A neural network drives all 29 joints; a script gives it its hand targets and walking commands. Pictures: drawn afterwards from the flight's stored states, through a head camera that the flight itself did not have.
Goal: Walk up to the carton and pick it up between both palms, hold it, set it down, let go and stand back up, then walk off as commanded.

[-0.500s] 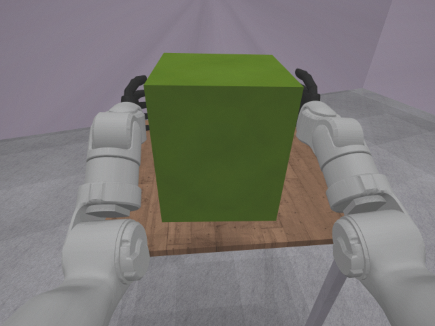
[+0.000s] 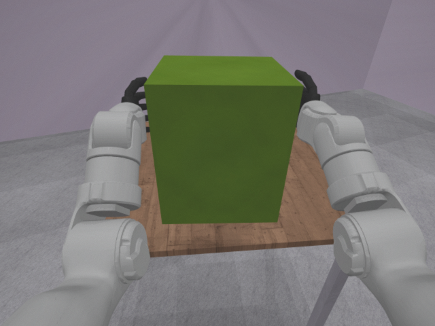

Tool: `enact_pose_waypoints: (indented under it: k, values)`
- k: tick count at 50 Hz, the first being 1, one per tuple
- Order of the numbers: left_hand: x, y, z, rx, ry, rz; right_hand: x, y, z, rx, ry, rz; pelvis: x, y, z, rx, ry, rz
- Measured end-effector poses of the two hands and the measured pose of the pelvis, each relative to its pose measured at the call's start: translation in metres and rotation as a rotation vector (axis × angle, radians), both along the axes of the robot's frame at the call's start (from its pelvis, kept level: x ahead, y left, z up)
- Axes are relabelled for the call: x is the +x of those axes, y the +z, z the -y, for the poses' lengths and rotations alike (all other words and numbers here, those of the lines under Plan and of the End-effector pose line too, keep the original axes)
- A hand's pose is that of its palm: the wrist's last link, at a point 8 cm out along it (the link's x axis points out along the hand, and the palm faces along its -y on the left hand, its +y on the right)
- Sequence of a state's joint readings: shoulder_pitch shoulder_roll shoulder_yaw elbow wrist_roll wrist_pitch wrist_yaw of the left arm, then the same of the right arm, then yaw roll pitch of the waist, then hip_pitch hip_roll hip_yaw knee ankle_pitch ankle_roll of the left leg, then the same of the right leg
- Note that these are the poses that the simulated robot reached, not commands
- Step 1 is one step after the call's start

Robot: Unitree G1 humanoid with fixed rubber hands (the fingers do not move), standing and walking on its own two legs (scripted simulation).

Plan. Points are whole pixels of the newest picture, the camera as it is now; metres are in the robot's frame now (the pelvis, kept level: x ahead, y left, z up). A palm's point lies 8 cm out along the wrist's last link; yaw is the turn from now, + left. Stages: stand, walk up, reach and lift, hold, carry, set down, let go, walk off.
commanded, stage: hold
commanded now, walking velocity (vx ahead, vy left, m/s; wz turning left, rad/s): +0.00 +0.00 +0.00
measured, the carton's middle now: (219, 136) +0.40 +0.01 +0.24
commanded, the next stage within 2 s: none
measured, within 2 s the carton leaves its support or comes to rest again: neither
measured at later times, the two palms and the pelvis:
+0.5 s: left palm (132, 115) +0.38 +0.16 +0.29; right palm (307, 111) +0.38 -0.14 +0.30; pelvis +0.00 +0.00 +0.00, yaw +0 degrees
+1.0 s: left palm (131, 115) +0.38 +0.16 +0.29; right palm (307, 110) +0.38 -0.14 +0.30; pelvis +0.00 +0.00 +0.00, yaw +0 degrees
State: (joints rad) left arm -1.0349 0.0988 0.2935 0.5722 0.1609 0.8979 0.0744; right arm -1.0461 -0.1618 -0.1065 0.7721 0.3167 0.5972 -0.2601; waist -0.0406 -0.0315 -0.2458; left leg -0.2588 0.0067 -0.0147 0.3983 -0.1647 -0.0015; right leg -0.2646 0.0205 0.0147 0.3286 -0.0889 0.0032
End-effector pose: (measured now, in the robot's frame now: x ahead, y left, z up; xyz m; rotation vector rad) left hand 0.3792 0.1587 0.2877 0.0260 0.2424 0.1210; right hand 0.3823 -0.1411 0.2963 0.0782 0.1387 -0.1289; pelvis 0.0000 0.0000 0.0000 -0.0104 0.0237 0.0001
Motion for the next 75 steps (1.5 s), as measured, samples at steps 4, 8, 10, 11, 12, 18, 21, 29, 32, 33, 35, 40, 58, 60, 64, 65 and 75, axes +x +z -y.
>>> enact_pose_waypoints:
  k: [4,8,10,11,12,18,21,29,32,33,35,40,58,60,64,65,75]
  values:
    - [0.0000,0.0007,0.0001,0.000,0.000,0.001,0.0000,0.0003,0.0001,0.000,0.000,0.000,0.0000,0.0000,0.0000,0.000,0.000,0.000]
    - [0.0000,0.0010,0.0002,0.001,0.000,0.002,0.0000,0.0010,0.0002,-0.001,0.000,0.000,0.0000,0.0000,0.0000,0.000,0.000,0.000]
    - [0.0000,0.0012,0.0003,0.001,0.000,0.002,-0.0001,0.0013,0.0003,-0.001,0.000,-0.001,0.0000,0.0000,0.0000,0.000,0.000,0.000]
    - [0.0000,0.0013,0.0004,0.002,0.000,0.002,-0.0001,0.0013,0.0004,0.000,0.000,-0.001,0.0000,0.0000,-0.0001,0.000,0.000,0.000]
    - [0.0000,0.0013,0.0005,0.002,0.000,0.002,-0.0001,0.0012,0.0005,0.000,0.000,-0.001,0.0000,0.0000,0.0000,0.000,0.000,0.000]
    - [0.0000,0.0020,0.0006,0.002,0.000,0.004,-0.0001,0.0016,0.0006,-0.001,0.000,-0.002,0.0000,0.0000,0.0000,0.000,0.000,0.000]
    - [0.0000,0.0021,0.0006,0.002,0.000,0.004,-0.0001,0.0018,0.0006,-0.001,0.000,-0.002,0.0000,0.0000,0.0000,0.000,0.000,0.000]
    - [0.0000,0.0022,0.0005,0.002,0.000,0.005,-0.0001,0.0020,0.0005,-0.001,0.001,-0.004,0.0000,0.0000,0.0000,0.000,0.000,0.000]
    - [0.0000,0.0024,0.0005,0.003,0.000,0.005,-0.0001,0.0019,0.0005,-0.001,0.001,-0.004,0.0000,0.0000,0.0000,0.000,0.000,0.000]
    - [0.0000,0.0025,0.0005,0.003,0.000,0.005,-0.0001,0.0019,0.0005,-0.001,0.001,-0.004,0.0000,0.0000,0.0000,0.000,0.000,0.000]
    - [0.0001,0.0027,0.0004,0.003,0.000,0.006,-0.0001,0.0021,0.0004,-0.001,0.001,-0.003,0.0000,0.0000,0.0000,0.000,0.000,0.000]
    - [0.0001,0.0030,0.0004,0.003,0.000,0.008,-0.0001,0.0023,0.0005,-0.001,0.001,-0.003,0.0001,0.0000,0.0000,0.000,0.000,0.000]
    - [0.0011,0.0040,0.0000,0.004,0.001,0.013,0.0007,0.0030,0.0001,-0.001,0.002,-0.003,0.0006,0.0000,-0.0001,0.000,0.000,-0.001]
    - [0.0013,0.0040,0.0000,0.004,0.001,0.013,0.0010,0.0029,0.0000,-0.002,0.002,-0.003,0.0008,0.0000,-0.0001,0.000,0.000,-0.001]
    - [0.0016,0.0041,-0.0001,0.004,0.001,0.015,0.0012,0.0032,-0.0001,-0.002,0.002,-0.002,0.0010,0.0001,-0.0002,0.000,0.000,-0.001]
    - [0.0016,0.0041,-0.0001,0.004,0.001,0.015,0.0012,0.0032,-0.0001,-0.002,0.002,-0.002,0.0010,0.0001,-0.0002,0.000,0.000,-0.001]
    - [0.0015,0.0042,-0.0001,0.004,0.001,0.015,0.0011,0.0030,-0.0001,-0.002,0.002,-0.005,0.0009,0.0000,-0.0001,0.000,0.000,-0.001]
